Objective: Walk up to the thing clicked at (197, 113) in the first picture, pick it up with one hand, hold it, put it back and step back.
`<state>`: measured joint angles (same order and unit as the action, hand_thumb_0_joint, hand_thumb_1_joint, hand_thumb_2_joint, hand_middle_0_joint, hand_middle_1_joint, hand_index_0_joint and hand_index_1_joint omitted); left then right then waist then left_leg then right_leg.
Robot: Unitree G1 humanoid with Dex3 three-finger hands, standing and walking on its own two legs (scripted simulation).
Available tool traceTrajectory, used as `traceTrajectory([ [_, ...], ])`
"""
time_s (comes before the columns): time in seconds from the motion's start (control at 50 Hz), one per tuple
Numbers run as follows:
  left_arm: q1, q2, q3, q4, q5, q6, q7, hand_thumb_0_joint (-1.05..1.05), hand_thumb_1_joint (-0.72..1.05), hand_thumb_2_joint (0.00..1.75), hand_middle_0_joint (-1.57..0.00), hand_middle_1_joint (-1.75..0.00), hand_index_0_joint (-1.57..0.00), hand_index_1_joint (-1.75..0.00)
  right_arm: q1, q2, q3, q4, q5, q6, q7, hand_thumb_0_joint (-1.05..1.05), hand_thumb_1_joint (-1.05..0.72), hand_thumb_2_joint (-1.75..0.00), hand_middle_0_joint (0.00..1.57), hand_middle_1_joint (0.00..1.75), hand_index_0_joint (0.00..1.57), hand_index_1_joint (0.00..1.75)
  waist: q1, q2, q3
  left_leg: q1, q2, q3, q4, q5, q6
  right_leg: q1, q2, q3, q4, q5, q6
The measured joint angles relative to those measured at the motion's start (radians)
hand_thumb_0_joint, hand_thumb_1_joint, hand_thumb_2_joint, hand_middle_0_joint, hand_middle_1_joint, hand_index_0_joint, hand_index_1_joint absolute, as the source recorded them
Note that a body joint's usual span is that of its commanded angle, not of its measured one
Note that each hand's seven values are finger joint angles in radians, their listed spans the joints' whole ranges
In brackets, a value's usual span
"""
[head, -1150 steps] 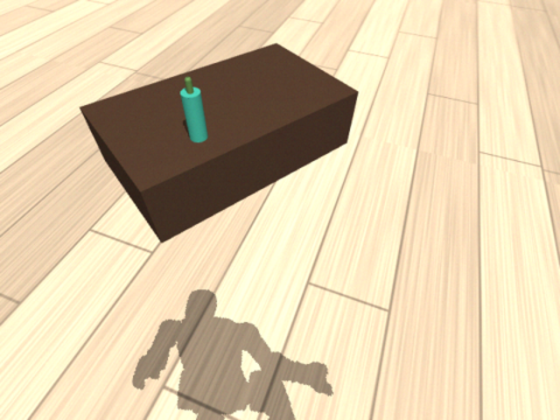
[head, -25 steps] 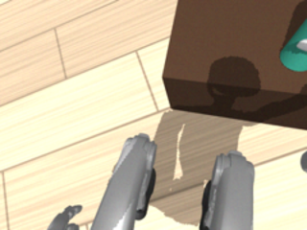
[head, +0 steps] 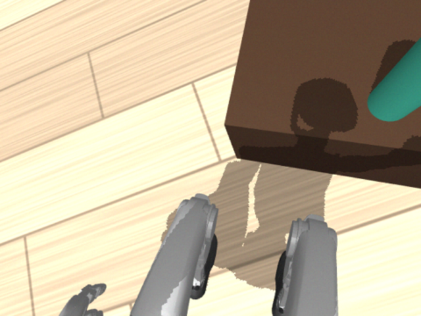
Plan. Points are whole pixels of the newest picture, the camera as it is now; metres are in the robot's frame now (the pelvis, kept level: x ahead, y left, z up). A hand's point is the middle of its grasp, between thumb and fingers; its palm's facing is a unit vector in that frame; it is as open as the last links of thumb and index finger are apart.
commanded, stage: home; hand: right
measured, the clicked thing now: out of the picture +0.54 -0.26 -0.01
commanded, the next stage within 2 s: none
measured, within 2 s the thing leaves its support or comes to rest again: neither
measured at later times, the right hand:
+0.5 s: hand out of the picture +0.43 -0.38 +0.12, palm faces +0.34 +0.83 -0.43, open 16.8 cm
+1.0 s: hand out of the picture +0.26 -0.22 +0.18, palm faces +0.22 +0.93 -0.29, open 17.3 cm
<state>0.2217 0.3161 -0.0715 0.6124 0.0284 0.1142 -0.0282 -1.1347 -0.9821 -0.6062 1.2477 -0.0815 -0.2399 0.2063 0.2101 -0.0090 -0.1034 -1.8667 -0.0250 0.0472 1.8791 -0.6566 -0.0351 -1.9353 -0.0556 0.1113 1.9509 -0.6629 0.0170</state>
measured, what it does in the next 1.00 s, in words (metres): rises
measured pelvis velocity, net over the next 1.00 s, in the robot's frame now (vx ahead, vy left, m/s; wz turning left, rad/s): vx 0.07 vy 0.00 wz -0.10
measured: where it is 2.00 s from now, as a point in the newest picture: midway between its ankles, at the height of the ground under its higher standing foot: (240, 287)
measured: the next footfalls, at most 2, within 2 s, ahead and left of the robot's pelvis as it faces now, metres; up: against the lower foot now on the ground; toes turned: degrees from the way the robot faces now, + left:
none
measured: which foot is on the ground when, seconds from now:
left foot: down 0.00-1.00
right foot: down 0.00-1.00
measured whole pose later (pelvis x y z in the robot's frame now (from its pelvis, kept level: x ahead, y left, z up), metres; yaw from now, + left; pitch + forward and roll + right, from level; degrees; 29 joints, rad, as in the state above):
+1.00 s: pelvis +0.07 +0.00 +0.26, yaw -6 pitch +9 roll +2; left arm 0.24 0.20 -0.03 0.56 -0.05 0.04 0.10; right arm 0.20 -0.23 -0.02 0.39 0.04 0.09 -0.13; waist 0.02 -0.04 -0.09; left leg -0.57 0.01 0.02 0.84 -0.43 -0.02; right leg -0.61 -0.05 0.02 0.89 -0.43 0.02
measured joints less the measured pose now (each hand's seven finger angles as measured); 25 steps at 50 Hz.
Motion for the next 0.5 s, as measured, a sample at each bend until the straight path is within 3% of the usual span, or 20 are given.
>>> traceTrajectory([
  [0.06,-0.002,0.000,-0.001,-0.015,-0.003,0.028,-0.020,0.00,0.87,0.91,-0.21,-0.31,-0.20,-0.31,0.009,0.014,0.015,-0.032,-0.062,0.072,-0.042,-0.01,0.51,-0.06,0.07,0.05,0.07,0.06,-0.012,0.009,0.015,0.035,0.000,-0.002,-0.042,0.011,-0.002,0.034,-0.002,-0.005,-0.039,0.009,-0.002],
  [0.1,-0.007,-0.006,-0.002,-0.029,-0.007,0.045,-0.033,0.00,0.87,0.91,-0.21,-0.31,-0.20,-0.31,0.047,0.025,-0.008,-0.085,-0.092,0.102,-0.067,-0.01,0.51,-0.06,0.06,0.05,0.07,0.06,-0.012,0.008,0.019,0.068,-0.002,0.001,-0.080,0.020,-0.004,0.065,-0.004,-0.004,-0.072,0.015,-0.002],
  [0.24,-0.004,-0.045,0.005,-0.033,-0.010,0.061,-0.040,0.00,0.88,0.91,-0.20,-0.30,-0.20,-0.30,0.144,0.061,0.011,-0.136,-0.114,0.145,-0.172,-0.02,0.49,-0.09,0.06,0.06,0.07,0.06,-0.032,0.006,0.001,0.254,-0.009,0.004,-0.254,0.054,-0.003,0.248,-0.018,-0.010,-0.232,0.038,-0.005],
  [0.38,0.030,-0.049,0.022,-0.024,-0.023,0.055,-0.026,0.00,0.89,0.90,-0.20,-0.30,-0.20,-0.30,0.286,0.127,0.096,-0.108,-0.070,0.159,-0.225,-0.01,0.44,-0.12,0.07,0.07,0.07,0.07,-0.058,-0.019,-0.021,0.477,-0.009,0.001,-0.449,0.098,-0.005,0.465,-0.022,-0.024,-0.412,0.072,-0.014],
  [0.5,0.069,-0.051,0.037,-0.037,-0.057,0.055,-0.006,0.00,0.90,0.90,-0.20,-0.30,-0.20,-0.29,0.546,0.311,0.206,-0.270,-0.007,0.219,-0.240,-0.01,0.42,-0.13,0.07,0.07,0.07,0.07,-0.087,-0.015,-0.013,0.667,-0.004,-0.008,-0.616,0.144,-0.004,0.655,-0.019,-0.042,-0.577,0.115,-0.016],
])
